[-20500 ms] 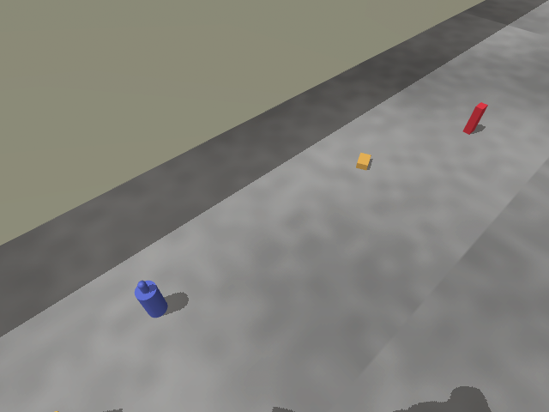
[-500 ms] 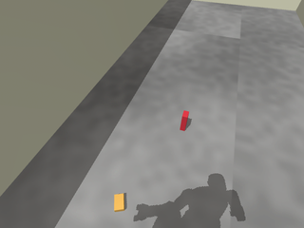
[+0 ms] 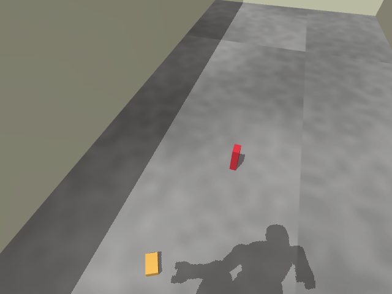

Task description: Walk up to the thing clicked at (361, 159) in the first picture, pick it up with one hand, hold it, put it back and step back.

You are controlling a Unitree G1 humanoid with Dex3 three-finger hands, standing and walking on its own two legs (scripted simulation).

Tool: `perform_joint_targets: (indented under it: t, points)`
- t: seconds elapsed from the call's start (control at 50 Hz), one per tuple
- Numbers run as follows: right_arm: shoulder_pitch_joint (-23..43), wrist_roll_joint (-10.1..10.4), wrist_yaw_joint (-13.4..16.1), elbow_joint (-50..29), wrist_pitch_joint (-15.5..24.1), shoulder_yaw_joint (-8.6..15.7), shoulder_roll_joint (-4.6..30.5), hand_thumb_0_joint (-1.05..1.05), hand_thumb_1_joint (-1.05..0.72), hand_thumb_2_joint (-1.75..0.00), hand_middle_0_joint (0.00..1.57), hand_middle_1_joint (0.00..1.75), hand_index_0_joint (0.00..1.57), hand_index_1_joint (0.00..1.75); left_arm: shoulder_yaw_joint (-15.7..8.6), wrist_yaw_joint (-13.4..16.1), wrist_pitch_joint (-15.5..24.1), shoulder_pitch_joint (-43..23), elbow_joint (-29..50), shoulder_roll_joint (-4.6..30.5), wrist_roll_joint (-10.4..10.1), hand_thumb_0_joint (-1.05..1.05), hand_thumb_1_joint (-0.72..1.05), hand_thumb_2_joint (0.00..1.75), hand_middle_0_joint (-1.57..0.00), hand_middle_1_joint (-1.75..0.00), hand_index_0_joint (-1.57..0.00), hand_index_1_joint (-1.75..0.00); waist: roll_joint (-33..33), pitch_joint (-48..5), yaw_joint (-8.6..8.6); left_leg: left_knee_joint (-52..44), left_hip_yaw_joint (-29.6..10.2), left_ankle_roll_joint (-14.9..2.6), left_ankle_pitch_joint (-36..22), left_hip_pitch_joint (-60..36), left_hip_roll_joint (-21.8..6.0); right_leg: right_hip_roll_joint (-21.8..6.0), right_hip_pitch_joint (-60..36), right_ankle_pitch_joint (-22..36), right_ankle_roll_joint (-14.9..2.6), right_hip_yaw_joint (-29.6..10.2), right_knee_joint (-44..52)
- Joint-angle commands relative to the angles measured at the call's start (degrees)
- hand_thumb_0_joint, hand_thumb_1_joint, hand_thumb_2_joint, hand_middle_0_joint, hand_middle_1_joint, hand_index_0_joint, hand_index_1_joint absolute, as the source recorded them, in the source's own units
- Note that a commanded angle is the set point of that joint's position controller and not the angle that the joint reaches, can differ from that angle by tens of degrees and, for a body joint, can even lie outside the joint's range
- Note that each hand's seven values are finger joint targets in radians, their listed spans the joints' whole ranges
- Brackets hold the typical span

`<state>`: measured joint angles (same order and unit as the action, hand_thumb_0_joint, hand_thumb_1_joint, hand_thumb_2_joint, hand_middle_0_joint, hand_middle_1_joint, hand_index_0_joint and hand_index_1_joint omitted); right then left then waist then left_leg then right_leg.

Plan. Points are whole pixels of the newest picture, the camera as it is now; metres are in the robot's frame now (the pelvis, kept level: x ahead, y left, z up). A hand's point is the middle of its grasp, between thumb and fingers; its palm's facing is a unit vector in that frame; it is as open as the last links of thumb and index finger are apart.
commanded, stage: stand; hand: left
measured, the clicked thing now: (152, 264) +0.38 +0.25 -0.77
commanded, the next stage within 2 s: none
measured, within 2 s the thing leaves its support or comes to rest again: neither
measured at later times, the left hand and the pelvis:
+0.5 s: hand out of the picture +0.06 +0.25 -0.15, palm faces -0.02 -0.94 -0.35, open 7.4 cm; pelvis -0.01 +0.00 +0.00, yaw +0 degrees
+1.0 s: hand out of the picture +0.05 +0.26 -0.16, palm faces -0.03 -0.94 -0.35, open 7.4 cm; pelvis -0.01 +0.00 +0.00, yaw +1 degrees
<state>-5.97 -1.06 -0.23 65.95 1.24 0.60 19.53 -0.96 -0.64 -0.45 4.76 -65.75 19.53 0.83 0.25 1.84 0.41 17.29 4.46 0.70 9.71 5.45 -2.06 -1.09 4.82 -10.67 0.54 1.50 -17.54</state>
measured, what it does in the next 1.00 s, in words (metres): stands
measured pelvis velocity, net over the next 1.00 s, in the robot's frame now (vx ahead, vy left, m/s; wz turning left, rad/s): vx -0.01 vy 0.00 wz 0.01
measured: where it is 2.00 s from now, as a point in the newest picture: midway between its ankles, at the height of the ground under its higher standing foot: outside the picture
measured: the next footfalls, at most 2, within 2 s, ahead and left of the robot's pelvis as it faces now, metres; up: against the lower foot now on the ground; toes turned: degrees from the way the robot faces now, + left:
none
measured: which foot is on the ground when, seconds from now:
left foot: down 0.00-1.00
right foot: down 0.00-1.00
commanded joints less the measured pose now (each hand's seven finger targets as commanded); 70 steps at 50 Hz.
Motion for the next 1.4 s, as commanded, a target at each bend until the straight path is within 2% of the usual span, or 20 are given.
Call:
perform_joint_targets:
  t: [0.0, 0.04, 0.08, 0.16, 0.28, 0.4, 0.46, 0.68, 0.94, 0.98, 1.06, 1.1, 1.2, 1.38]
  points:
    - [3.85, 0.51, 1.06, -3.56, 1.01, 1.60, 12.38, 0.00, -0.90, -0.90, 0.20, 0.30, 0.20, 0.30, -1.95, 0.98, 2.01, -3.01, 3.89, 11.94, -0.44, 0.00, 0.90, 0.90, -0.20, -0.30, -0.20, -0.30, -1.68, -3.57, -0.35, -1.96, -6.34, -1.15, -11.34, -1.27, -7.04, -7.40, -0.32, 12.12, -1.34, -5.56, 2.80]
    - [3.86, 0.46, 1.07, -3.59, 0.83, 1.65, 12.38, 0.00, -0.90, -0.90, 0.20, 0.30, 0.20, 0.30, -1.93, 1.11, 2.08, -2.99, 3.98, 12.24, -0.40, 0.00, 0.90, 0.90, -0.20, -0.30, -0.20, -0.30, -0.63, -4.51, -0.28, -1.72, -6.33, -1.13, -12.98, -2.54, -7.23, -7.26, -0.22, 13.37, -1.36, -5.12, 2.38]
    - [3.92, 0.57, 0.99, -3.51, 0.71, 1.42, 12.14, 0.00, -0.90, -0.90, 0.20, 0.30, 0.20, 0.30, -1.68, 1.11, 2.05, -2.82, 3.76, 12.12, -0.35, 0.00, 0.90, 0.90, -0.20, -0.30, -0.20, -0.30, -0.55, -3.76, -0.17, -2.39, -6.41, -1.03, -10.19, -1.98, -6.95, -7.17, 0.12, 11.06, -1.19, -5.29, 3.12]
    - [3.57, 0.54, 0.79, -3.39, 0.66, 1.54, 12.50, 0.00, -0.90, -0.90, 0.20, 0.30, 0.20, 0.30, -1.38, 1.22, 2.25, -2.39, 4.02, 12.03, -0.33, 0.00, 0.90, 0.90, -0.20, -0.30, -0.20, -0.30, 0.30, -5.11, -0.07, -1.97, -6.33, -1.34, -11.56, -3.79, -7.17, -7.27, 0.36, 12.51, -1.16, -5.05, 3.04]
    - [3.74, 0.42, 0.56, -3.33, 0.38, 1.53, 12.49, 0.00, -0.90, -0.90, 0.20, 0.30, 0.20, 0.30, -1.22, 1.26, 2.30, -1.79, 3.99, 12.45, -0.30, 0.00, 0.90, 0.90, -0.20, -0.30, -0.20, -0.30, 0.61, -2.62, -0.13, -2.64, -6.55, -1.30, -5.85, -2.62, -6.75, -7.06, 2.83, 6.43, -1.02, -5.33, 4.41]
    - [3.45, 0.34, 0.38, -3.21, 0.45, 1.66, 12.45, 0.00, -0.90, -0.90, 0.20, 0.30, 0.20, 0.30, -1.22, 1.25, 2.29, -1.95, 4.21, 12.78, -0.31, 0.00, 0.90, 0.90, -0.20, -0.30, -0.20, -0.30, 0.51, -2.53, 0.02, -3.12, -6.85, -1.37, -4.69, -1.51, -6.74, -7.07, 2.29, 4.80, -1.32, -5.52, 4.38]
    - [3.48, 0.23, 0.37, -3.39, 0.65, 1.67, 12.80, 0.00, -0.90, -0.90, 0.20, 0.30, 0.20, 0.30, -1.14, 1.12, 2.41, -1.05, 4.52, 12.72, -0.28, 0.00, 0.90, 0.90, -0.20, -0.30, -0.20, -0.30, -0.88, -3.96, -0.25, -2.67, -6.64, -1.47, -6.99, -2.46, -6.81, -7.34, 1.69, 7.97, -1.37, -5.68, 3.92]
    - [2.81, 0.41, 0.38, -3.16, 0.48, 1.63, 12.68, 0.00, -0.90, -0.90, 0.20, 0.30, 0.20, 0.30, -1.05, 1.12, 2.22, -0.54, 4.17, 13.11, -0.25, 0.00, 0.90, 0.90, -0.20, -0.30, -0.20, -0.30, 0.13, -1.72, -0.24, -3.55, -7.38, -1.50, -2.78, -0.94, -6.65, -6.98, 3.11, 2.76, -1.43, -5.45, 3.90]
    - [2.28, 0.33, 0.42, -3.34, 0.54, 1.66, 12.81, 0.00, -0.90, -0.90, 0.20, 0.30, 0.20, 0.30, -0.94, 1.14, 2.31, -0.12, 4.69, 13.05, -0.11, 0.00, 0.90, 0.90, -0.20, -0.30, -0.20, -0.30, -0.19, -3.43, -0.11, -2.67, -7.23, -1.62, -5.79, -1.81, -6.66, -7.28, 2.17, 6.43, -1.45, -5.60, 3.58]
    - [2.06, 0.28, 0.46, -3.21, 0.55, 1.50, 12.65, 0.00, -0.90, -0.90, 0.20, 0.30, 0.20, 0.30, -1.01, 1.18, 2.17, -0.51, 4.51, 13.00, -0.28, 0.00, 0.90, 0.90, -0.20, -0.30, -0.20, -0.30, -0.15, -1.67, -0.13, -3.34, -7.44, -1.35, -5.11, -0.46, -6.55, -7.04, 2.42, 4.88, -1.46, -5.38, 3.48]
    - [2.57, 0.33, 0.43, -3.36, 0.54, 1.65, 12.98, 0.00, -0.90, -0.90, 0.20, 0.30, 0.20, 0.30, -0.95, 1.09, 2.26, 0.05, 4.69, 12.97, -0.25, 0.00, 0.90, 0.90, -0.20, -0.30, -0.20, -0.30, -0.41, -3.04, -0.50, -2.79, -7.35, -1.67, -6.32, -1.41, -6.80, -7.22, 1.83, 5.84, -1.61, -5.44, 3.22]
    - [2.28, 0.39, 0.41, -3.25, 0.52, 1.47, 12.69, 0.00, -0.90, -0.90, 0.20, 0.30, 0.20, 0.30, -0.86, 1.11, 2.21, 0.22, 4.41, 12.76, -0.20, 0.00, 0.90, 0.90, -0.20, -0.30, -0.20, -0.30, -0.11, -1.99, -0.41, -3.11, -7.46, -1.47, -5.42, -0.86, -6.62, -7.00, 2.31, 4.84, -1.48, -5.25, 3.58]
    - [2.20, 0.32, 0.46, -3.52, 0.59, 1.57, 12.95, 0.00, -0.90, -0.90, 0.20, 0.30, 0.20, 0.30, -0.92, 1.24, 2.35, -0.17, 4.90, 12.94, -0.17, 0.00, 0.90, 0.90, -0.20, -0.30, -0.20, -0.30, -0.44, -3.93, -0.18, -2.28, -7.12, -1.57, -7.92, -2.36, -6.76, -7.50, 1.57, 8.31, -1.47, -5.45, 3.11]
    - [2.64, 0.49, 0.56, -3.62, 0.58, 1.53, 12.93, 0.00, -0.90, -0.90, 0.20, 0.30, 0.20, 0.30, -0.92, 1.21, 2.20, 0.30, 4.60, 12.77, -0.10, 0.00, 0.90, 0.90, -0.20, -0.30, -0.20, -0.30, 0.11, -2.16, -0.43, -2.84, -7.27, -1.55, -7.06, -1.43, -6.67, -7.14, 2.12, 6.85, -1.27, -5.01, 3.29]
